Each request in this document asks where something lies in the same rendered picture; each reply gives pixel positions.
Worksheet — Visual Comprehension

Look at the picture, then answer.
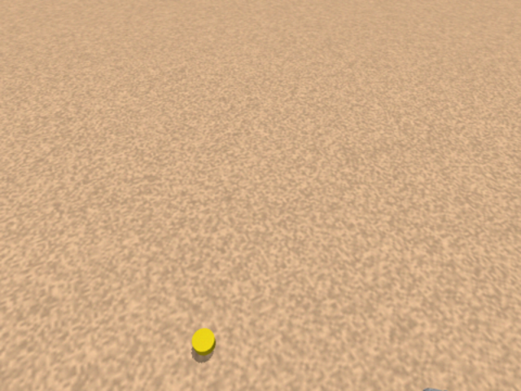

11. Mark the tin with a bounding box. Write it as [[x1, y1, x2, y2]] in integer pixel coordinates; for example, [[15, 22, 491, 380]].
[[192, 328, 216, 355]]

